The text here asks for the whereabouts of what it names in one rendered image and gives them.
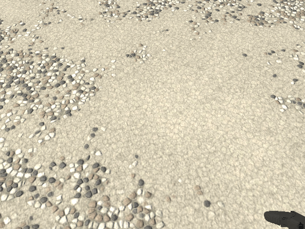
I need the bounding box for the right robot hand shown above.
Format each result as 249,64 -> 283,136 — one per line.
264,211 -> 305,229

